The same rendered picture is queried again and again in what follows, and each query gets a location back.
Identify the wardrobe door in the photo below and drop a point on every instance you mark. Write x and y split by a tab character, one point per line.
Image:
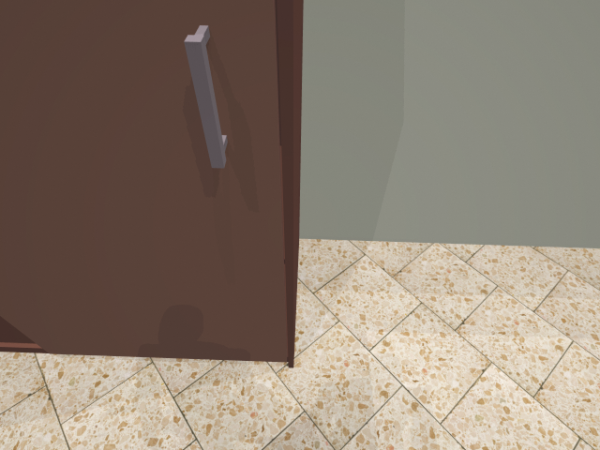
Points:
8	333
117	237

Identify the handle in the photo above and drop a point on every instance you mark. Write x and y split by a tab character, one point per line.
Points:
202	80

